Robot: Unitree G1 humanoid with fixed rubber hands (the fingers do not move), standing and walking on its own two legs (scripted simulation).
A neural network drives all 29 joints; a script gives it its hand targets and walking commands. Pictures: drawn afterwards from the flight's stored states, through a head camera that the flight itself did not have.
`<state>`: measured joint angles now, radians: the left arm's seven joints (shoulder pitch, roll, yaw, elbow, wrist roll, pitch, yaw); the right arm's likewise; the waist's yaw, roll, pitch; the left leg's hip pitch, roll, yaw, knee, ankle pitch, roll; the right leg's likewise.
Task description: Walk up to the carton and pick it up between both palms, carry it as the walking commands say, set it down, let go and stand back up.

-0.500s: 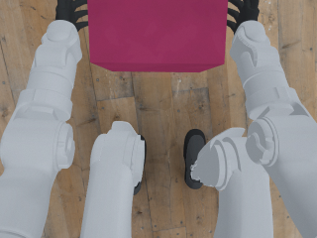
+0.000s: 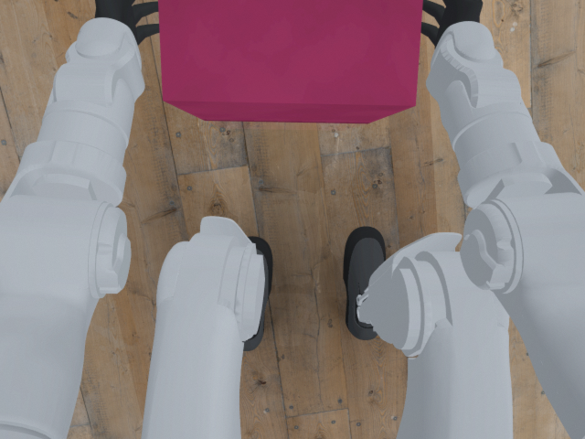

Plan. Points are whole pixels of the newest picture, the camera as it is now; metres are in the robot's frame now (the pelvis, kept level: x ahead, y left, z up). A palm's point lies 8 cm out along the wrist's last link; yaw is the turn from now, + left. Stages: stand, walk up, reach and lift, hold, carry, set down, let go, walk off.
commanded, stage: set down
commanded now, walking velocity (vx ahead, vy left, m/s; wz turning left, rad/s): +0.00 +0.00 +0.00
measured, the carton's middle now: (289, 11) +0.58 +0.06 -0.25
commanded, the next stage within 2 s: none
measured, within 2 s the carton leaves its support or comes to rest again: neither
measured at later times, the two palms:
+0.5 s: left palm (118, 26) +0.51 +0.24 -0.16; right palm (455, 31) +0.54 -0.12 -0.16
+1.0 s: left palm (118, 27) +0.51 +0.24 -0.16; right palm (456, 30) +0.54 -0.13 -0.16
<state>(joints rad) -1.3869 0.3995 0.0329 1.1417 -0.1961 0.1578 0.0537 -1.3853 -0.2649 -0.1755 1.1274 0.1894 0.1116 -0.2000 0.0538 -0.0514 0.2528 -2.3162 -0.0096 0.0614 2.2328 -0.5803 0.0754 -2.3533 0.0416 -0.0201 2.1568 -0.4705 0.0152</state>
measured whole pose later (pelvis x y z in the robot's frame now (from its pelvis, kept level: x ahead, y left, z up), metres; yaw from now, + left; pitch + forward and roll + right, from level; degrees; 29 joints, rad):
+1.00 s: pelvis -0.01 +0.00 +0.00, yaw +0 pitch +33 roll -2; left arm -1.46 0.44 0.09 1.22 -0.16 0.09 -0.03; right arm -1.47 -0.28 -0.23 1.20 0.12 0.08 -0.11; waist 0.05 -0.04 0.39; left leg -2.26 -0.01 0.05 2.26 -0.57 0.06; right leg -2.30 0.04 -0.03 2.18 -0.46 0.01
